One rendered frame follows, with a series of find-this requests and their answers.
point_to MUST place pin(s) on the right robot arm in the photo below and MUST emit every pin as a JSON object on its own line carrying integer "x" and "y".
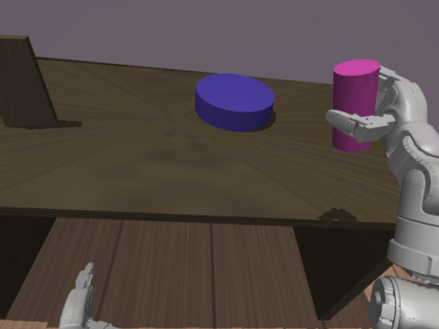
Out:
{"x": 397, "y": 303}

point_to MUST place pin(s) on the desk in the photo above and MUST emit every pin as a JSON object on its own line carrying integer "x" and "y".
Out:
{"x": 129, "y": 145}

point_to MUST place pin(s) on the right robot hand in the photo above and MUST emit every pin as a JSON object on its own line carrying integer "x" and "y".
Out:
{"x": 403, "y": 103}

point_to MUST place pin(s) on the left robot hand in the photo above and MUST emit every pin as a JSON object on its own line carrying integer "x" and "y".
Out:
{"x": 78, "y": 305}

